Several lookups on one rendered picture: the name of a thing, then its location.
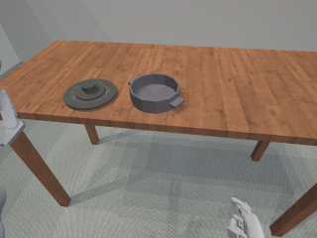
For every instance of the table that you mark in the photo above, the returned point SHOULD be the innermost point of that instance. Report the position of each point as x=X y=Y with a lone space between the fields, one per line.
x=249 y=94

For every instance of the pot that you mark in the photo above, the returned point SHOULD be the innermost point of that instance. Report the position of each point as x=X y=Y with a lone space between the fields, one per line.
x=155 y=93

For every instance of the knob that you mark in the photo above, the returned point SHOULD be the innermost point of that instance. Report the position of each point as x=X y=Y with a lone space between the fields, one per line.
x=88 y=86

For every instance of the robot right hand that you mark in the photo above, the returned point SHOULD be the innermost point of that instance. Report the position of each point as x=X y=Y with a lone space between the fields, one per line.
x=248 y=227

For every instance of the lid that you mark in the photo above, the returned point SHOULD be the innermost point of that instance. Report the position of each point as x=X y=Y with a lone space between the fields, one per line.
x=77 y=99

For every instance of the robot left hand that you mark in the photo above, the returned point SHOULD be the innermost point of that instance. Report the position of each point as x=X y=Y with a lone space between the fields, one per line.
x=10 y=126

